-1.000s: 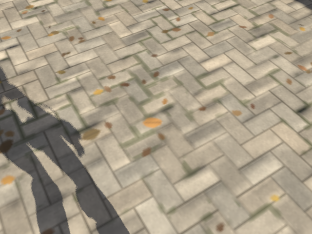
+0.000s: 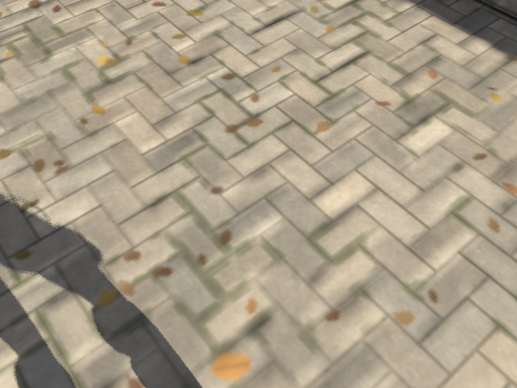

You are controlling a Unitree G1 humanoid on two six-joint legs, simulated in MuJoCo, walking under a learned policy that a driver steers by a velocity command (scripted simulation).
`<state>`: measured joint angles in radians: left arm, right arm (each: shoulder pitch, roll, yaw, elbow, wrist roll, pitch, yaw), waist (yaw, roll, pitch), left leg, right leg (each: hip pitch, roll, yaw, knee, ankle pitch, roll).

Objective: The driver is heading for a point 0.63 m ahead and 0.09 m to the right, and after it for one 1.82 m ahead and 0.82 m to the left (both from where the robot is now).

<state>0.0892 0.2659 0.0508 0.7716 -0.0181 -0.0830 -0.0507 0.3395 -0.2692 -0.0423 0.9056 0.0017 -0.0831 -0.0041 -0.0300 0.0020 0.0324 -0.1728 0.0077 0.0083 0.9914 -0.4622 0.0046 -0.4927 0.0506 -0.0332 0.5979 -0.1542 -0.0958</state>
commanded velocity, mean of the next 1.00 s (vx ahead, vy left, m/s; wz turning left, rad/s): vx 0.45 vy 0.00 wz -0.24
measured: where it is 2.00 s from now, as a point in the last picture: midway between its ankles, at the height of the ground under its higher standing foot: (300, 347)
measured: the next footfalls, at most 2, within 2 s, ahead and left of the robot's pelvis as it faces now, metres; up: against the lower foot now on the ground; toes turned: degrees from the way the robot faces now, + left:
left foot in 0.44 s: +0.43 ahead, +0.09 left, +0.00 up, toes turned -17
right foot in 0.90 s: +0.60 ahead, -0.22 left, +0.00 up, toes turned -15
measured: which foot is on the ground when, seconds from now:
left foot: up 0.00-0.42, down 0.44-0.92, up 0.94-1.00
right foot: down 0.00-0.46, up 0.48-0.88, down 0.90-1.00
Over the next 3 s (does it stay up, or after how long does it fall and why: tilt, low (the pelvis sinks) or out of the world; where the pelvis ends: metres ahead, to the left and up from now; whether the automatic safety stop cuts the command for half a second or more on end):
stays up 0.57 -0.05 0.01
